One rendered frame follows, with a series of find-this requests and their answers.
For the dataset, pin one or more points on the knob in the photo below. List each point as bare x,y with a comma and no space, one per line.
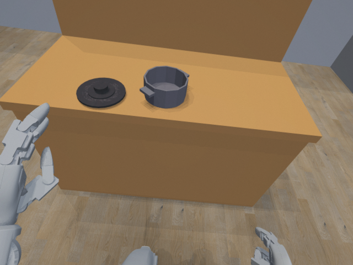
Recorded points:
100,86

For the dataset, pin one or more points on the table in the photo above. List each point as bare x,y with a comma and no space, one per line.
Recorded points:
242,121

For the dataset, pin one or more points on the left robot thigh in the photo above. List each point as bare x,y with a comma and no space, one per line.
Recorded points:
141,257

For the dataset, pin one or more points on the right robot hand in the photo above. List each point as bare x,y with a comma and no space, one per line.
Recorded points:
277,254

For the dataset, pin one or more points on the robot left forearm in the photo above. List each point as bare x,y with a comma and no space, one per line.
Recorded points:
10,250

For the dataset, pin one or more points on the pot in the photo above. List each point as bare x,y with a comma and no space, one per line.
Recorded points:
165,86

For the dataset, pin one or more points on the lid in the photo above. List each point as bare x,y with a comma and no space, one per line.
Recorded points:
112,96

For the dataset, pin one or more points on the left robot hand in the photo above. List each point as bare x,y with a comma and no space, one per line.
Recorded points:
19,146

